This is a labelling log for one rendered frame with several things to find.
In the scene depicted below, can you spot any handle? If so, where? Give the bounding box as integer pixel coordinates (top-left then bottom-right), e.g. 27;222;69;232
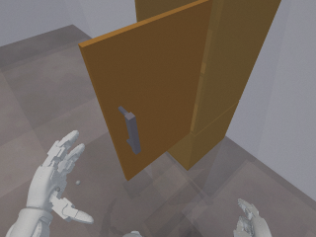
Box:
118;106;141;155

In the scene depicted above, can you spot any robot left forearm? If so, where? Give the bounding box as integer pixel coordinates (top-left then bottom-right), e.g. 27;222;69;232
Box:
5;206;53;237

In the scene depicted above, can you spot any left robot hand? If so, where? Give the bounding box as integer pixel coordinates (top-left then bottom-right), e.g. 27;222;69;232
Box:
26;130;94;224

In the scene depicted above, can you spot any cupboard door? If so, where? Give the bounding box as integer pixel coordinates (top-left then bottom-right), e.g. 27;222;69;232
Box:
78;0;213;181

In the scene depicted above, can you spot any right robot hand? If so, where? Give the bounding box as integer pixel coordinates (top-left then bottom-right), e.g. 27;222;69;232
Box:
233;198;273;237

